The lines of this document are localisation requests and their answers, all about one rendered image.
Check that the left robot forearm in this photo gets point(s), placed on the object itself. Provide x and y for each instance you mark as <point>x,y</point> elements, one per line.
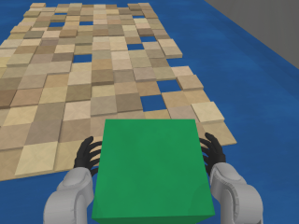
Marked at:
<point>68,204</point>

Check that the right robot forearm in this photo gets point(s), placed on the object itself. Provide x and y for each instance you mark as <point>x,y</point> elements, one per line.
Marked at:
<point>240,203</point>

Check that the left robot hand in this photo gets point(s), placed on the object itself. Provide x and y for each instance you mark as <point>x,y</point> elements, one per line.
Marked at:
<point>84,155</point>

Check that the right robot hand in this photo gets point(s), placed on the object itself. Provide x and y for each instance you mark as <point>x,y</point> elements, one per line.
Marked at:
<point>215,153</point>

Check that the carton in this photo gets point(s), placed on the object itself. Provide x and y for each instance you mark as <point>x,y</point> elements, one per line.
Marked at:
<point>151,171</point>

